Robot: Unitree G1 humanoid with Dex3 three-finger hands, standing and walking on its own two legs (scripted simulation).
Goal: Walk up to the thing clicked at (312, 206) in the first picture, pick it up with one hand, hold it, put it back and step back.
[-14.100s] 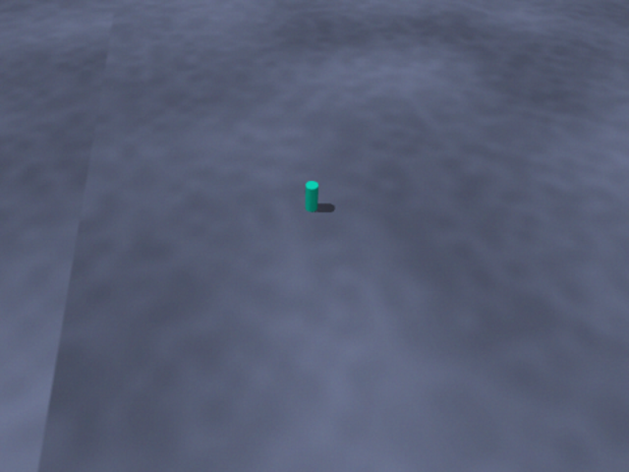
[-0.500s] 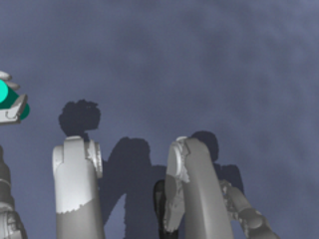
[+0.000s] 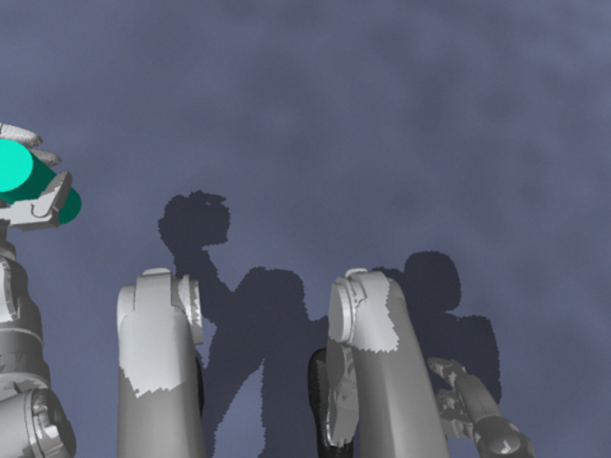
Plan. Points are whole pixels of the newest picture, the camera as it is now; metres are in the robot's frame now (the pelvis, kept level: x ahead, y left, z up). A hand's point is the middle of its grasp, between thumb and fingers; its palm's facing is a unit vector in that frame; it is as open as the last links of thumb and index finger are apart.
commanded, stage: settle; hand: left
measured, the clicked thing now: (34, 188) +0.41 +0.32 -0.07
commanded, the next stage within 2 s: lift in 0.54 s
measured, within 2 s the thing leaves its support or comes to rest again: neither
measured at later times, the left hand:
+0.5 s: hand (25, 170) +0.41 +0.31 -0.02, palm faces +0.37 -0.93 -0.03, open 7.6 cm
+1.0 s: hand (6, 159) +0.40 +0.30 +0.03, palm faces +0.34 -0.94 -0.03, open 7.6 cm
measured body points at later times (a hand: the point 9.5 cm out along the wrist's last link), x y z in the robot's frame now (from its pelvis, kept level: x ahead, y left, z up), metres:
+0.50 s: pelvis +0.00 +0.00 +0.02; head +0.20 +0.07 +0.41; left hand +0.39 +0.36 -0.01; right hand +0.16 -0.26 -0.10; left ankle +0.08 +0.14 -0.32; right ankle +0.09 -0.12 -0.32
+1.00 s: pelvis +0.00 +0.00 +0.05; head +0.19 +0.06 +0.45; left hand +0.38 +0.35 +0.03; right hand +0.16 -0.25 -0.08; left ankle +0.08 +0.14 -0.32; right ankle +0.09 -0.12 -0.32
